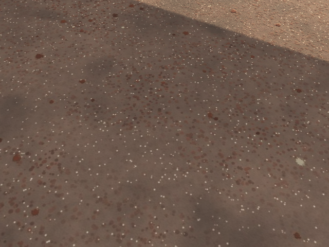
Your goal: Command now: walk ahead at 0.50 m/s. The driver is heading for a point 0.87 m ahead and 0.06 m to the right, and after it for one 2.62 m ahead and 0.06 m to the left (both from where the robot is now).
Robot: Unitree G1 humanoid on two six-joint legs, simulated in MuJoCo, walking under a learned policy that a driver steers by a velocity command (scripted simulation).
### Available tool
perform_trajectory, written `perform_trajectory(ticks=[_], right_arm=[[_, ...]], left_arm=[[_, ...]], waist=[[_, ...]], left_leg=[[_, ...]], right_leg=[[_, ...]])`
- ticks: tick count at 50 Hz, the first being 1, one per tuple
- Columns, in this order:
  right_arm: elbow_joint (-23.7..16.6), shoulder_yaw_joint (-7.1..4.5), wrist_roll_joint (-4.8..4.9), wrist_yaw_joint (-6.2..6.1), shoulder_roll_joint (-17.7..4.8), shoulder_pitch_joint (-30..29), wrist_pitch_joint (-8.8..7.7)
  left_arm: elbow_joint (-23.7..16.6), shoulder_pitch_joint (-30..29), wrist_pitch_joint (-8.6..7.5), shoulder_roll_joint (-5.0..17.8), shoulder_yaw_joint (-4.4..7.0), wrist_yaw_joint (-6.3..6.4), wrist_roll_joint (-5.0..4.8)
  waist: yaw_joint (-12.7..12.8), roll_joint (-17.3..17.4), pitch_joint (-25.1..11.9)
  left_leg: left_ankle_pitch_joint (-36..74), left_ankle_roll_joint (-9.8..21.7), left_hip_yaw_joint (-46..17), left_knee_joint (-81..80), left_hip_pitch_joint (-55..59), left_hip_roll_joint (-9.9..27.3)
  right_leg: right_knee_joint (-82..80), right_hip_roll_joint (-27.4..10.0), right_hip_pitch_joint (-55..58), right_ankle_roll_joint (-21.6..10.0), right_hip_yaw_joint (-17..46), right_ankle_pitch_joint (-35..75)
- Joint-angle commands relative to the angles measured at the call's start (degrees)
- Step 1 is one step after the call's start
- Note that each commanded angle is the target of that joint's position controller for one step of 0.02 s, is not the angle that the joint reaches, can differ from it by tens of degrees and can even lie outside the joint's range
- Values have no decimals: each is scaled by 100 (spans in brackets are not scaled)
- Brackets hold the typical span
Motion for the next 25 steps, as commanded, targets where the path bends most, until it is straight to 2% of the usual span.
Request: perform_trajectory(ticks=[1,2,3,4,6,9,14,18,20,22,23,24,25], right_arm=[[4,-166,-21,7,-726,972,15],[-23,-121,-45,26,-574,743,2],[15,-102,-67,47,-512,689,-2],[77,-110,-65,51,-521,759,-17],[208,-153,-65,11,-674,962,-38],[351,-172,-56,-89,-748,1258,13],[528,-169,0,-180,-816,1636,76],[747,-195,33,-205,-849,1989,160],[808,-226,54,-236,-893,2000,211],[806,-261,65,-255,-968,1868,254],[780,-277,62,-257,-1026,1745,276],[752,-255,53,-254,-976,1621,308],[654,-181,1,-250,-828,1577,310]], left_arm=[[-554,-379,-228,647,120,9,-48],[-550,-402,-155,597,165,38,27],[-523,-298,-68,473,165,40,42],[-480,-198,2,346,158,46,47],[-530,-308,76,292,174,66,67],[-745,-948,84,284,205,71,116],[-1005,-1905,25,136,156,-10,82],[-1233,-2502,-28,137,120,-121,33],[-1338,-2629,-72,176,118,-195,20],[-1323,-2403,-109,306,165,-236,16],[-1235,-2035,-121,439,233,-229,23],[-987,-1236,-121,642,358,-201,38],[-694,-147,-112,987,496,-148,75]], waist=[[-451,488,-711],[-275,483,-495],[-149,561,-404],[-92,563,-358],[-44,477,-204],[-168,392,-24],[-452,442,210],[-628,451,437],[-580,484,470],[-386,582,299],[-164,678,46],[252,644,-415],[663,401,-1163]], left_leg=[[148,1030,-2467,-1719,2765,1720],[436,944,-2029,-1918,2239,1494],[574,912,-1766,-2097,1906,1355],[798,953,-1566,-2218,1736,1271],[1276,1024,-1272,-2363,1675,1234],[1553,1001,-1033,-2466,1924,1225],[1161,818,-649,-2593,2112,1076],[1151,816,-647,-2391,2768,1312],[1385,767,-676,-2171,3069,1467],[2143,669,-647,-1827,3191,1519],[3092,603,-572,-1416,3162,1457],[3871,474,-363,-504,2956,1199],[3222,278,-155,939,1982,893]], right_leg=[[1406,-590,-2761,-181,227,597],[1028,-770,-2463,-159,232,898],[838,-842,-2160,-129,220,1081],[722,-840,-2026,-89,166,1186],[405,-860,-2220,-2,128,1507],[-454,-866,-2756,122,112,2246],[-1975,-650,-2570,127,-115,3246],[-2570,-538,-2714,37,-170,3005],[-2763,-500,-2683,-80,-169,2664],[-2910,-351,-2131,-223,-287,2269],[-2945,-159,-1483,-317,-448,2147],[-3037,53,-384,-460,-616,2212],[-2829,-412,1365,-735,-101,2383]])
Keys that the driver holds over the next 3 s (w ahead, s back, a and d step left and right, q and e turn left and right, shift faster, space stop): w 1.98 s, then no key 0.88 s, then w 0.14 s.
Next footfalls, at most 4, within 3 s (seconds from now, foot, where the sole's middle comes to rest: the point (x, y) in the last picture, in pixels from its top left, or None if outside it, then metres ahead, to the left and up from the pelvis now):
0.50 right None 0.44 -0.14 -0.77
1.06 left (149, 178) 0.76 0.10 -0.77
1.64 right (201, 127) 1.07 -0.15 -0.77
2.16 left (159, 83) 1.37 0.08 -0.77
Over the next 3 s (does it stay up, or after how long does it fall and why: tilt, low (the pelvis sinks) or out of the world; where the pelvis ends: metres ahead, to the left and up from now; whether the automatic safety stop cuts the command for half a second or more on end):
stays up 1.32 -0.04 0.00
